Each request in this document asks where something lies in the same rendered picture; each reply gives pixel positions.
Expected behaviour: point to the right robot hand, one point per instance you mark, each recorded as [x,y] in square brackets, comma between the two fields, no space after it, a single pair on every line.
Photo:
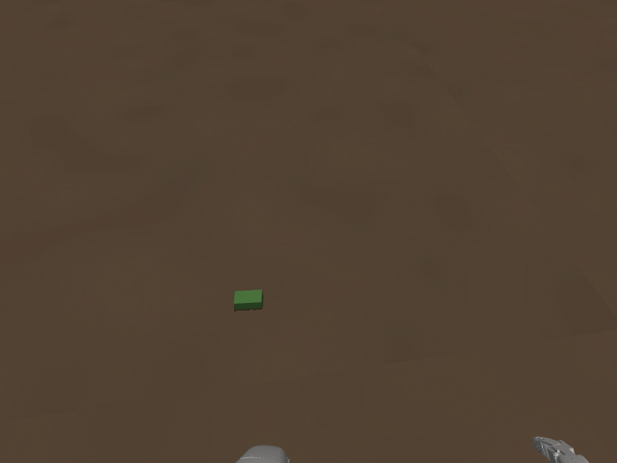
[557,452]

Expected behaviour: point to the small box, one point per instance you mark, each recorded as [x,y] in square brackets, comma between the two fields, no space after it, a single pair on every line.
[248,299]

